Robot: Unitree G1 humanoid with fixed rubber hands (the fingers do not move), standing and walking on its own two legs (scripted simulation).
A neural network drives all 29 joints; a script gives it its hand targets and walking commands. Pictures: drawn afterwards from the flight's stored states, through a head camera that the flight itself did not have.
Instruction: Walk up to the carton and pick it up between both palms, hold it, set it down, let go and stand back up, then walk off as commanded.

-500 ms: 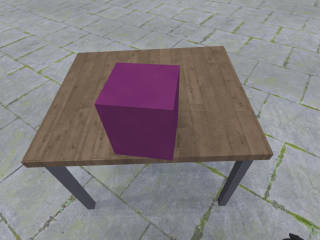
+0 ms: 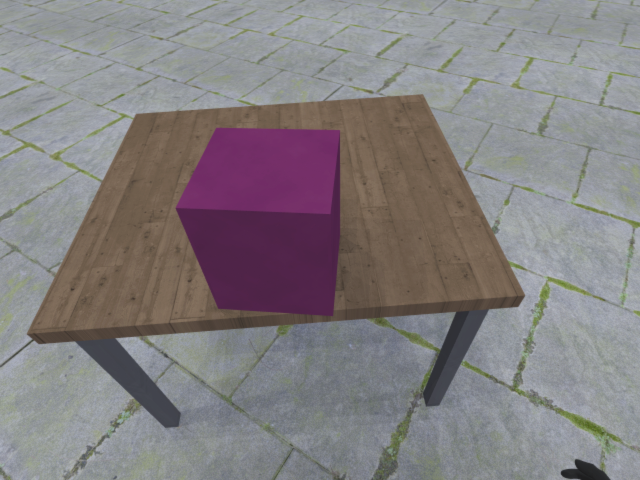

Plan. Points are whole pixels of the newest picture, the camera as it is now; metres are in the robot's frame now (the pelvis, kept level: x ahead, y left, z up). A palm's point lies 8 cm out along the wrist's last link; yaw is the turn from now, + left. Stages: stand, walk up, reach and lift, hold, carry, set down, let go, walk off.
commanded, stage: walk up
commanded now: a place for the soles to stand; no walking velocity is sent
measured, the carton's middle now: (276, 224) +0.54 +0.10 +0.00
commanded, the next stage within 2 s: none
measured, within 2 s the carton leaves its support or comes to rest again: neither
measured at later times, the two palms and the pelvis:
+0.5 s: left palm out of the picture +0.11 +0.32 -0.07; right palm out of the picture +0.13 -0.31 -0.08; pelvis +0.02 +0.00 +0.00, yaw +0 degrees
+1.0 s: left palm out of the picture +0.16 +0.32 -0.07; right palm out of the picture +0.15 -0.30 -0.08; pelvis +0.04 +0.00 +0.00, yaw +0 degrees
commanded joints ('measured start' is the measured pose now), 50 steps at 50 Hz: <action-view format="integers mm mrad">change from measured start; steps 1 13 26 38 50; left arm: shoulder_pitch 130 -3 -85 -159 -20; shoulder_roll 166 181 168 181 276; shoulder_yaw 68 46 49 28 67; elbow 22 -43 -9 -20 28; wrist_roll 42 27 29 21 22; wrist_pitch -38 -52 -36 -47 -69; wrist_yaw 19 28 7 7 35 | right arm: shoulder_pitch -72 -23 -104 -64 -124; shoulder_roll -192 -132 -185 -212 -192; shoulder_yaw -55 -40 -29 -32 -43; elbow -41 26 15 38 -18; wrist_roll -9 12 6 5 -18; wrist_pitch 10 -2 -38 -46 2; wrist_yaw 15 8 5 10 35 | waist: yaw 48 33 29 3 38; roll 44 -137 47 19 -87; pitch -84 -96 -47 -203 -135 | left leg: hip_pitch -91 -135 -50 107 -151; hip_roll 86 -36 73 56 -41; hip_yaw -95 -64 -148 -146 -37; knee -41 95 -135 -98 160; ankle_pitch -250 -102 17 270 -20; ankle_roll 103 8 72 61 52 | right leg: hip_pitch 204 235 132 157 262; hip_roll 10 -225 -72 -116 -257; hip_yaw -41 246 77 89 285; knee -241 -316 -193 -167 -281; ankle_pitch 100 456 181 353 150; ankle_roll -25 -162 -51 -53 -147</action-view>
